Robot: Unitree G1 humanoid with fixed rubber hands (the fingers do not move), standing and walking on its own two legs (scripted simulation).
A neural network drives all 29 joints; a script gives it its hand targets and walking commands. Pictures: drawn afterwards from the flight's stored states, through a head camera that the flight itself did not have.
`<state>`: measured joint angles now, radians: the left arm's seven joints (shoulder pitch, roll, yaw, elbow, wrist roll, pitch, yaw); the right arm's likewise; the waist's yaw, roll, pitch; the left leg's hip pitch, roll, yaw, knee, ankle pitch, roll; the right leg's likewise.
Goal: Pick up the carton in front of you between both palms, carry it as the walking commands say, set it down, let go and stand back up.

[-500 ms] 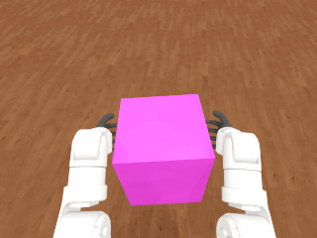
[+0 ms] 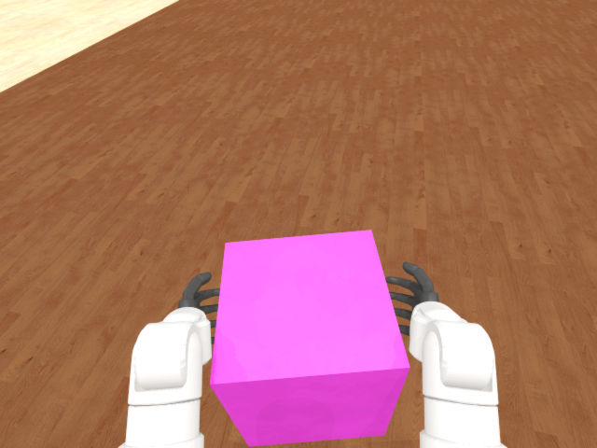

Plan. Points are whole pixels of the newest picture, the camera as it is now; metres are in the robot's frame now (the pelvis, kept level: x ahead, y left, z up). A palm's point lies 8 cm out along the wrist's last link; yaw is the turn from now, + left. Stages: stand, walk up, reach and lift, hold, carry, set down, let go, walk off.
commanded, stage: carry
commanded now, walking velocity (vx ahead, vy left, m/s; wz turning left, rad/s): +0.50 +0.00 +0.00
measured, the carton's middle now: (307, 342) +0.29 +0.00 -0.01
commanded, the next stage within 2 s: none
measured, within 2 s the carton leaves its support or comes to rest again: neither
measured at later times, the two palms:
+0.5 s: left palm (215, 189) +0.57 +0.18 +0.05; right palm (369, 186) +0.56 -0.11 +0.07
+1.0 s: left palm (234, 140) +0.73 +0.17 +0.07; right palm (366, 134) +0.74 -0.12 +0.08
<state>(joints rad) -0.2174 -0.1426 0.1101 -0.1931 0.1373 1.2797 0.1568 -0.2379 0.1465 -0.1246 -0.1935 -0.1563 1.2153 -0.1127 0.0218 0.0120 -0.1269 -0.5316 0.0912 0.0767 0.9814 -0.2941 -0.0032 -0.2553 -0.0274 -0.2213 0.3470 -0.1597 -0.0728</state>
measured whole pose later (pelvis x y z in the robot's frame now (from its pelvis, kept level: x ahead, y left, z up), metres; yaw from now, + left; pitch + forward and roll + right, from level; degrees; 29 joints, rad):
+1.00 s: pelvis +0.45 +0.02 -0.02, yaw +0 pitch +5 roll -1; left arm -0.25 -0.15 0.12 -0.21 0.15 1.25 0.16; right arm -0.28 0.16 -0.13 -0.22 -0.15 1.20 -0.14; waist 0.00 0.02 -0.12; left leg -0.14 0.08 0.13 0.51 -0.42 -0.04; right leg -0.39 -0.05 -0.21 0.53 -0.22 -0.04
